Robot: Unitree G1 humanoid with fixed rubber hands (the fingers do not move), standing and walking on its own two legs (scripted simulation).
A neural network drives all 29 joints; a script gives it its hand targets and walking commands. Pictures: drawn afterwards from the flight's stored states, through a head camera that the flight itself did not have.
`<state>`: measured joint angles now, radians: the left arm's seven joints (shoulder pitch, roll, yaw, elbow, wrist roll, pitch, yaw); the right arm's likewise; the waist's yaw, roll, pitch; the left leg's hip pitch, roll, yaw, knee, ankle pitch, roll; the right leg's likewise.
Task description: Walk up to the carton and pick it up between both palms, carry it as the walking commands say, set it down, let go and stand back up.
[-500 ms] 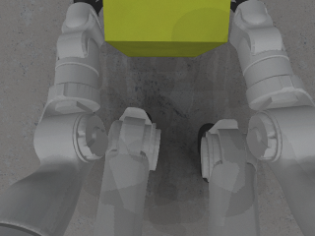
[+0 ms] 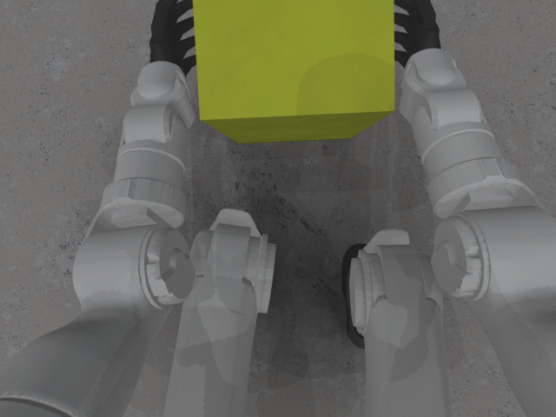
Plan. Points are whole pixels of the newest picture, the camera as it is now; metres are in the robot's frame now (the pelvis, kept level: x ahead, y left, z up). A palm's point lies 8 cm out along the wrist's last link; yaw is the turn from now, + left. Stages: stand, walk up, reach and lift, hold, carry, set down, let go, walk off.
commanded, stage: set down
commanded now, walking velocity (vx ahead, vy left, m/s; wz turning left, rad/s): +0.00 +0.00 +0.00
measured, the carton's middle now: (293, 79) +0.50 +0.07 -0.24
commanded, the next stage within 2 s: none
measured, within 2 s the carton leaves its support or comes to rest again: neither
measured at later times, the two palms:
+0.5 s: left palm (165, 66) +0.48 +0.22 -0.16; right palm (421, 59) +0.53 -0.08 -0.17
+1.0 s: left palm (134, 59) +0.49 +0.26 -0.15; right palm (445, 45) +0.54 -0.10 -0.15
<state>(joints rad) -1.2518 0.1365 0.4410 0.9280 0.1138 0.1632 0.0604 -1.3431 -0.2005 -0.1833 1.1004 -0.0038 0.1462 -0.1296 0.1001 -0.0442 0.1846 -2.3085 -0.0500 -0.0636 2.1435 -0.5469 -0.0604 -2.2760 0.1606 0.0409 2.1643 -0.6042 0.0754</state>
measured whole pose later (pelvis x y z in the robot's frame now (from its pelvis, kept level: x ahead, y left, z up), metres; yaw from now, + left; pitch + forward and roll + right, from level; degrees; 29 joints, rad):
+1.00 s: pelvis -0.01 +0.00 +0.02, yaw +2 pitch +35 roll -1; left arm -1.30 0.34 0.20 0.90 -0.20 0.03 0.11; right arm -1.35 -0.35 -0.06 0.89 0.16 0.08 -0.14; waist 0.08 0.00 0.43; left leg -2.17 -0.05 -0.03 2.08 -0.51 -0.02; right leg -2.12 0.09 0.04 2.11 -0.60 0.06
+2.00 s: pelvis +0.05 +0.01 +0.28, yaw +3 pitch +47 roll -2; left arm -0.85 0.18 0.35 0.74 0.03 0.08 -0.02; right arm -0.91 -0.18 -0.27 0.80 -0.04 0.10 -0.02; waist 0.06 -0.02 -0.16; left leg -1.57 -0.04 -0.08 1.07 -0.31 -0.02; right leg -1.52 0.06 0.05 1.08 -0.38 0.03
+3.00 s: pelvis +0.14 -0.01 +0.40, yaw +5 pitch +4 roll +1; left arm 0.25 0.21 0.04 0.42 -0.01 0.02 -0.08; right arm 0.21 -0.21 -0.05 0.46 -0.01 0.02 0.05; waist 0.01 -0.01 0.02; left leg -0.24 -0.01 -0.07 0.40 -0.23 -0.02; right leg -0.19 0.03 0.06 0.41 -0.29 -0.02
